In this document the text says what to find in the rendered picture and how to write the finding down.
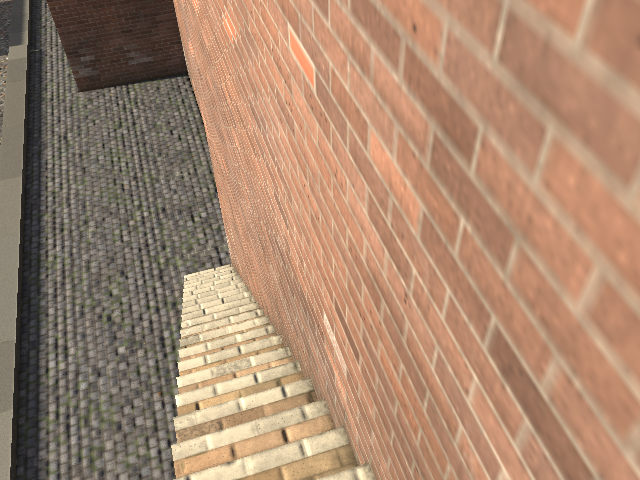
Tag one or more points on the stairs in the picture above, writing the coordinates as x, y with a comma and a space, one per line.
245, 411

